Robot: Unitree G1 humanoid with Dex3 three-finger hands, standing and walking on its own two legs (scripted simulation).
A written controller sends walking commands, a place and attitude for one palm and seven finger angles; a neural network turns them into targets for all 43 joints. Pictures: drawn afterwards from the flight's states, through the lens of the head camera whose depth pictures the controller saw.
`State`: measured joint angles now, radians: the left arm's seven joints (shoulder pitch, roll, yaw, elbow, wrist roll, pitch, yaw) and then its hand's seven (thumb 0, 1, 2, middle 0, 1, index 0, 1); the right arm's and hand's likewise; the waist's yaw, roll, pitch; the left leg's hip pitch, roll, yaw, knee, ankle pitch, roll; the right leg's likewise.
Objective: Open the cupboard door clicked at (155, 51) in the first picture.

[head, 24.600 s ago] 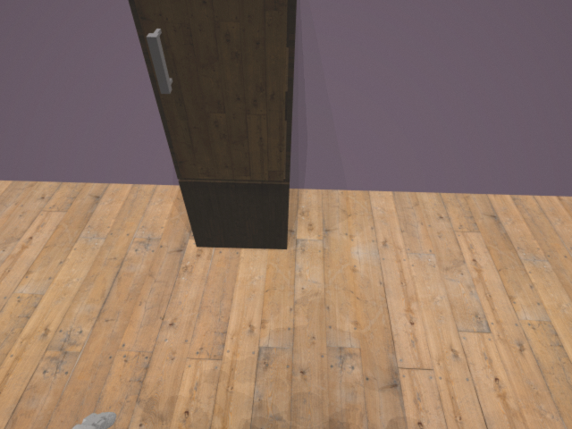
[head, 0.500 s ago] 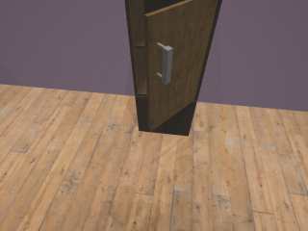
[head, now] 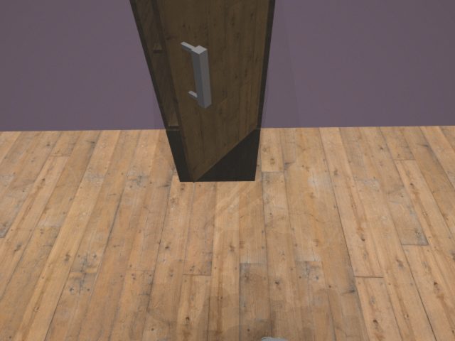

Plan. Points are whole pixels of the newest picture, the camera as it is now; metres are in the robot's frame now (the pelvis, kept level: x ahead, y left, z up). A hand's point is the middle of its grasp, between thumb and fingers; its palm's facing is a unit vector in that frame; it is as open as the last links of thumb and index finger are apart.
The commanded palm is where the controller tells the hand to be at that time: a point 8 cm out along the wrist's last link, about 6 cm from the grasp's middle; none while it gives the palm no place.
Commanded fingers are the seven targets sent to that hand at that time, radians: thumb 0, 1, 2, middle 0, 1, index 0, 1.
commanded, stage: walk to a spot facing it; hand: left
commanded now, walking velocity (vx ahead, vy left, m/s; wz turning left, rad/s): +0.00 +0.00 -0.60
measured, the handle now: (195, 75) +0.64 +0.12 +0.09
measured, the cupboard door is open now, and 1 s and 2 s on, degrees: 49 49 49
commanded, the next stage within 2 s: none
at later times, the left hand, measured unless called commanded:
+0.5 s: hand out of the picture +0.10 +0.16 -0.15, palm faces -0.20 -0.94 -0.28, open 7.4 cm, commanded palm none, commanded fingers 0.00 0.90 0.90 -0.20 -0.30 -0.20 -0.30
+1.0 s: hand (178, 269) +0.27 +0.14 -0.16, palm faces -0.55 -0.80 -0.23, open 7.4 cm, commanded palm none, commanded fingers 0.00 0.90 0.90 -0.20 -0.30 -0.20 -0.30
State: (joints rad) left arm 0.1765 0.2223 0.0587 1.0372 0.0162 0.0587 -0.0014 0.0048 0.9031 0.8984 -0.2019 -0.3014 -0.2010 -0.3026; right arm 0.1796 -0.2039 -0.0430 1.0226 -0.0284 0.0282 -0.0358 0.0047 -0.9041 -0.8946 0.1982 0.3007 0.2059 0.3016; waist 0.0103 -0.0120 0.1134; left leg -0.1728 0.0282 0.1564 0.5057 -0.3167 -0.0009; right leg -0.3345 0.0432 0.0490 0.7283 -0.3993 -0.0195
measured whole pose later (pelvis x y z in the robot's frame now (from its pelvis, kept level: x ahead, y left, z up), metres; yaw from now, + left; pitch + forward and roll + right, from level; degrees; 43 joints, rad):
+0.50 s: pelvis +0.02 -0.03 +0.02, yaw -17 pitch +3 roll +3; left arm 0.25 0.19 0.07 0.95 0.02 0.03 0.02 0.00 0.90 0.90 -0.21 -0.30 -0.20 -0.30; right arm 0.02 -0.22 -0.07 0.91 -0.01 0.06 -0.03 0.01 -0.91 -0.90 0.20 0.30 0.20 0.30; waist 0.05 -0.01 0.12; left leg -0.48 0.02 -0.06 1.00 -0.39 -0.07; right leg -0.24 0.14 0.22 0.41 -0.18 -0.09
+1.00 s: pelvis +0.06 +0.01 +0.01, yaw -36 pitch +1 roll -3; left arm 0.14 0.30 0.09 0.89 0.02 0.07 -0.04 0.01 0.91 0.90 -0.20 -0.30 -0.20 -0.30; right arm 0.24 -0.21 -0.02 0.88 -0.03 0.02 -0.03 0.01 -0.90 -0.89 0.20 0.30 0.21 0.30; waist 0.01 -0.02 0.12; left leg -0.19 0.10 0.08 0.49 -0.32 -0.02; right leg -0.47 -0.02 -0.02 0.90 -0.43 0.06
